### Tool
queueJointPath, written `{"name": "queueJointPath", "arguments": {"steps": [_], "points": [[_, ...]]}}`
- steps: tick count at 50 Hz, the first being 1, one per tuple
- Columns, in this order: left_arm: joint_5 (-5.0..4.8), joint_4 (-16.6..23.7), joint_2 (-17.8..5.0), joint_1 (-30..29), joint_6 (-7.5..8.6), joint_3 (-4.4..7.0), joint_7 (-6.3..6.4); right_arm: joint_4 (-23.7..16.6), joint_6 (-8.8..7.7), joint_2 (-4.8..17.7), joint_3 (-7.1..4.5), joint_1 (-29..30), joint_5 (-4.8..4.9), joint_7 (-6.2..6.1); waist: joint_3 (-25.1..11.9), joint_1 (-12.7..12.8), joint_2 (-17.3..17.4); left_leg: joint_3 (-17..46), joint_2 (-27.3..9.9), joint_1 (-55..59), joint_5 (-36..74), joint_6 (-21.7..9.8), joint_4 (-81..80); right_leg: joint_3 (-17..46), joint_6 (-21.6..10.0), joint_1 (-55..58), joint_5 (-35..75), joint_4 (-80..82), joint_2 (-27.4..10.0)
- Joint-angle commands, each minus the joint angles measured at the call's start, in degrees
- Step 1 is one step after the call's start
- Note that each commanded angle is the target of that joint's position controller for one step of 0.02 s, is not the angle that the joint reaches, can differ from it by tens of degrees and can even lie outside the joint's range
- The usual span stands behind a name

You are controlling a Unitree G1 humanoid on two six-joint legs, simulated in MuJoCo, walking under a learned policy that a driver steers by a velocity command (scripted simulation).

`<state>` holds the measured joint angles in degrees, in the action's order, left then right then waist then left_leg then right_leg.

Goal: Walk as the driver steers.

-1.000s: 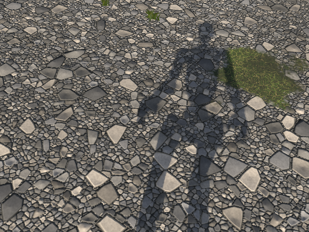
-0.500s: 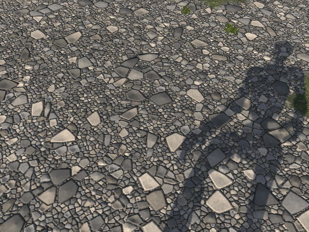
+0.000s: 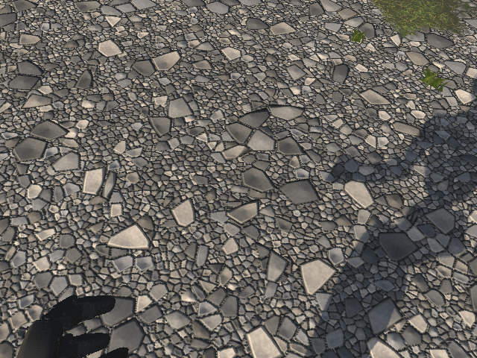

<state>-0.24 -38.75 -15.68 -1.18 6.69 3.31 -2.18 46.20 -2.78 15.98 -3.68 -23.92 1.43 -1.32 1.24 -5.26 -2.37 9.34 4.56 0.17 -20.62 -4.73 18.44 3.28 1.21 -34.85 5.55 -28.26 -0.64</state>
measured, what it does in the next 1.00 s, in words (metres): walks ahead, turning right: right foot, then left foot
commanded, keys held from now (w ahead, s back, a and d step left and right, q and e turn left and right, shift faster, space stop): w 0.06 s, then w+e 0.94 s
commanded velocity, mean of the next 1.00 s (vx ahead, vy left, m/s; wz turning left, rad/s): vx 0.50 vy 0.00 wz -0.32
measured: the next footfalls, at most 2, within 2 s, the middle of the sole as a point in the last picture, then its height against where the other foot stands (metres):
right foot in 0.08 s outside the picture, level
left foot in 0.52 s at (174, 353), level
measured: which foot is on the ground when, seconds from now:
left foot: down 0.00-0.10, up 0.12-0.50, down 0.52-1.00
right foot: up 0.00-0.06, down 0.08-0.52, up 0.54-1.00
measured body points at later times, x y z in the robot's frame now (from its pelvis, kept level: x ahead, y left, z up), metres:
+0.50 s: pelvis +0.30 +0.00 +0.00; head +0.33 +0.00 +0.45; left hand +0.32 +0.28 -0.13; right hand +0.53 -0.25 -0.06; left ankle +0.45 +0.12 -0.73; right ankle +0.20 -0.13 -0.74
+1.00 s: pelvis +0.55 -0.06 -0.01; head +0.58 -0.08 +0.43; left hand +0.86 +0.05 -0.08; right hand +0.44 -0.34 -0.14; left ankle +0.44 +0.12 -0.74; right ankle +0.64 -0.21 -0.73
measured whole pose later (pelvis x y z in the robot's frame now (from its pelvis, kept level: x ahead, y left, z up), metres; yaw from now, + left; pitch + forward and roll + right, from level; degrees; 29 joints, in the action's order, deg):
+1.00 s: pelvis +0.55 -0.06 -0.01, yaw -25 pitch +2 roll +2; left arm -1.2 -34.6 -15.9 2.8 1.2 2.7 -3.6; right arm 46.9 -3.5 18.3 -4.9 -20.5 1.3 -0.5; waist 2.4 -5.4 -1.5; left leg -13.9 -2.5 5.2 -23.7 3.1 18.0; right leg -2.1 -4.0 -33.4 -7.0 -36.4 -2.6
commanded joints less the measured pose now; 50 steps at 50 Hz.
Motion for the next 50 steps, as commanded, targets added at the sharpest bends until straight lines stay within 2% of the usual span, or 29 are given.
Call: {"name": "queueJointPath", "arguments": {"steps": [1, 2, 3, 4, 5, 6, 7, 8, 9, 10, 11, 13, 17, 19, 22, 25, 26, 27, 28, 29, 30, 31, 32, 34, 38, 42, 46, 49, 50], "points": [[-0.18, 4.9, -5.48, -5.0, 1.55, 1.28, -0.6, -1.99, 0.23, 9.11, -2.47, -2.04, -0.26, -0.58, 1.82, 1.15, 9.44, 9.43, -16.04, 0.55, 28.18, -5.67, 0.0, -1.43, -2.05, 2.8, -4.12, 1.5, 0.72], [-0.07, 4.32, -6.77, -2.02, 1.65, 1.87, -0.34, -2.29, 0.41, 9.43, -2.58, -1.44, -0.38, -0.5, 0.02, 2.79, 10.51, 8.84, -15.36, 1.56, 38.36, -4.95, 3.74, -2.93, -3.36, 7.27, -7.34, 1.95, 2.03], [0.11, 2.8, -8.69, 4.28, 1.74, 2.83, 0.09, -2.7, 0.54, 9.08, -2.34, -0.58, -0.51, -0.3, -4.63, 6.22, 10.53, 6.76, -12.96, 1.15, 48.02, -3.7, 11.2, -4.53, -5.45, 16.74, -6.36, 3.31, 2.86], [0.77, 1.28, -10.84, 14.04, 1.63, 3.42, 0.45, -4.13, 0.53, 7.99, -1.63, 1.26, -1.17, -0.08, -13.04, 11.04, 9.86, 4.77, -10.65, -5.73, 45.22, -2.05, 23.74, 0.14, -9.25, 32.87, -5.19, -0.46, -2.68], [1.52, -0.43, -15.45, 22.93, 1.21, 4.65, 0.68, -4.49, -0.11, 3.25, -0.26, -6.22, -1.31, 0.09, -23.85, 9.93, -3.51, 1.03, -2.64, -25.32, 22.65, 2.09, 45.83, 22.76, -18.45, 56.5, -10.19, -1.79, -16.17], [-0.06, -3.24, -12.53, 26.02, 0.82, 3.97, -0.06, -3.67, -0.91, 3.31, 0.32, -8.72, -0.12, 0.43, -26.72, 9.69, -15.02, 1.58, 1.77, -37.22, -11.29, 3.7, 57.13, 42.72, -22.32, 62.0, -21.46, 8.55, -21.8], [-1.38, -2.71, -8.84, 22.03, 0.42, 2.77, 0.08, -4.89, -1.52, 8.18, -0.72, -2.14, 0.67, 0.78, -15.93, 10.32, -8.34, 1.67, -2.67, -43.56, -9.29, 3.25, 60.74, 38.43, -19.57, 54.77, -29.03, 10.85, -19.59], [-1.0, -1.79, -7.45, 17.85, -0.21, 2.17, 0.34, -6.74, -2.11, 8.81, -0.63, 4.85, 0.51, 0.98, -8.57, 10.0, -2.54, -1.01, -5.39, -43.91, -4.46, 2.86, 58.87, 30.59, -17.56, 45.3, -26.78, 12.05, -16.87], [-0.25, -1.56, -6.87, 15.17, -0.63, 1.75, 0.32, -7.88, -2.7, 8.05, -0.57, 8.91, -0.58, 1.09, -2.9, 8.31, 1.47, -2.66, -7.21, -42.87, -1.38, 2.83, 54.43, 25.46, -16.9, 36.03, -20.41, 13.87, -14.48], [0.33, -1.16, -6.19, 13.83, -0.61, 1.42, 0.4, -8.14, -2.9, 7.74, -0.86, 9.23, -1.57, 1.09, -1.8, 6.52, 1.11, -2.72, -8.96, -39.85, 0.84, 2.99, 50.13, 22.51, -16.36, 31.13, -14.79, 14.93, -12.53], [0.53, -1.03, -6.13, 13.34, -0.7, 1.31, 0.51, -8.14, -2.96, 6.69, -0.71, 8.16, -1.72, 1.23, -1.75, 5.16, -0.17, -3.13, -9.51, -37.41, 1.41, 3.43, 47.64, 20.86, -16.46, 28.41, -11.23, 15.97, -11.03], [-0.23, -1.48, -6.6, 13.89, -0.64, 1.46, 0.85, -8.39, -2.81, 4.74, -0.17, 7.29, -1.97, 1.26, -2.05, 3.97, -1.82, -4.62, -9.9, -35.42, 1.18, 4.73, 41.09, 17.48, -17.25, 25.11, -7.03, 17.27, -9.81], [-1.11, -2.4, -9.8, 16.09, -1.3, 2.58, 2.02, -11.27, -3.23, 2.48, 1.29, 16.42, -2.25, 1.54, -0.37, 6.39, -1.72, -6.84, -7.84, -29.1, 14.72, 6.88, 22.91, 10.74, -15.26, 17.98, -6.0, 18.15, -6.48], [-1.38, -3.11, -10.37, 18.99, -1.93, 2.78, 2.26, -12.11, -3.59, 3.1, 1.19, 20.12, -1.63, 1.95, -0.58, 8.03, -1.8, -6.76, -5.89, -25.74, 21.76, 7.59, 17.35, 10.99, -14.03, 17.75, -7.26, 17.02, -6.27], [-1.83, -3.58, -10.36, 21.86, -2.74, 2.78, 2.49, -13.43, -3.94, 5.23, 0.33, 22.58, -0.87, 2.2, -1.01, 8.2, -2.35, -5.14, -5.03, -22.71, 21.4, 7.13, 11.97, 14.99, -12.14, 20.97, -12.86, 13.33, -7.69], [-1.31, -3.13, -8.88, 21.72, -3.38, 2.4, 2.66, -12.44, -4.35, 7.48, -1.2, 16.95, -0.75, 1.9, -2.98, 4.13, -3.21, -6.03, -5.32, -12.25, 16.66, 4.4, 7.84, 16.77, -9.13, 20.7, -14.35, 5.46, -6.15], [-0.81, -2.4, -6.26, 21.26, -3.22, 1.48, 2.49, -11.78, -4.54, 9.63, -2.12, 10.7, -1.42, 1.44, -7.33, 0.82, -1.48, -2.51, -9.88, -2.48, 14.57, 1.94, 7.7, 14.16, -7.08, 17.24, -15.01, -4.43, -2.97], [0.81, -0.98, -1.75, 22.75, -2.97, 0.03, 2.52, -10.88, -4.1, 13.64, -3.07, 1.47, -1.84, 0.9, -15.83, -1.57, 9.08, 9.31, -21.84, 11.45, 13.49, -1.59, 8.19, 7.37, -4.31, 8.68, -31.15, -23.2, 1.82], [-1.88, 1.1, -1.98, 28.92, -2.27, -0.18, 2.53, -9.04, -3.2, 16.29, -3.71, -0.38, -2.3, 1.63, -19.02, 2.13, 26.5, 35.36, -30.98, 18.71, -2.69, -9.39, 0.47, 3.64, -2.87, -7.79, -41.52, -38.31, 4.03], [-2.73, -0.61, -7.62, 26.62, -2.58, 1.15, 2.88, -10.05, -3.15, 10.61, -2.53, 2.39, -1.83, 1.87, -12.29, 0.92, 15.92, 32.86, -28.25, 13.7, -10.1, -8.15, -1.92, 5.94, -2.11, -12.0, -36.71, -44.62, 0.38], [-2.28, 0.07, -9.13, 21.55, -2.97, 1.67, 2.72, -10.18, -3.04, 7.67, -1.68, 4.6, -1.62, 1.74, -6.81, 0.38, 11.04, 22.5, -25.75, 8.14, -5.88, -6.15, -1.79, 4.71, -1.97, -12.77, -31.36, -45.38, -1.17], [-1.76, 0.08, -8.22, 19.92, -3.4, 1.67, 2.69, -10.24, -3.0, 6.36, -1.12, 7.55, -2.04, 1.86, -4.45, 1.88, 7.4, 15.8, -23.06, 2.48, 1.97, -5.3, -2.75, 3.97, -1.5, -10.11, -27.36, -44.11, -2.96], [-1.31, 0.69, -7.6, 18.59, -3.68, 1.85, 2.5, -9.78, -2.94, 5.14, -0.84, 9.58, -2.25, 1.89, -2.21, 3.02, 7.96, 11.02, -21.11, -1.23, 7.16, -5.29, -4.01, 3.93, -1.25, -9.15, -24.95, -41.52, -4.29], [-1.55, 1.3, -5.61, 18.11, -4.49, 1.65, 1.9, -9.02, -3.44, 4.86, -0.99, 10.74, -2.3, 1.74, -0.96, 4.33, 9.53, 4.05, -19.35, -5.66, 13.52, -5.11, -6.75, 2.8, -0.88, -5.83, -22.37, -39.28, -5.71], [-0.89, 3.49, -3.61, 13.7, -5.11, 0.96, 1.42, -6.73, -3.94, 7.27, -2.07, 9.69, -1.9, 1.34, 0.09, 4.29, 6.38, -3.62, -20.35, -4.97, 22.56, -6.57, -9.11, 2.39, 0.23, -8.13, -16.37, -31.21, -6.31], [-0.97, 4.98, -2.76, 7.3, -4.54, 0.21, -0.05, -5.14, -3.24, 9.34, -2.62, 9.0, -1.55, 0.89, 1.53, 2.27, 5.58, -11.74, -19.03, -4.18, 24.21, -4.83, -9.64, -0.81, -0.67, -4.8, -5.7, -17.81, -5.42], [-1.21, 7.62, -3.43, 1.46, -4.51, 0.19, -1.25, -3.2, -2.26, 11.45, -3.32, 6.23, -0.4, 0.81, 3.41, 0.99, 5.57, -15.58, -20.62, 0.5, 26.7, -3.17, -8.2, -3.91, -3.08, -3.26, -7.38, -10.55, -4.2], [-0.83, 8.37, -6.04, 3.6, -4.91, 1.51, -1.54, -2.84, -1.14, 13.86, -4.06, 6.11, 0.31, 0.47, 0.23, 3.92, 7.65, -18.97, -20.83, 4.04, 50.09, -1.39, 1.46, -8.27, -6.52, 4.51, -15.68, -8.47, 0.31], [-0.84, 7.1, -7.97, 9.6, -5.13, 2.71, -1.34, -2.94, -0.65, 14.38, -4.17, 6.5, 0.55, 0.27, -3.35, 7.69, 7.66, -20.55, -19.81, 3.09, 57.58, -0.43, 10.36, -9.81, -8.2, 12.85, -16.19, -6.68, 2.95]]}}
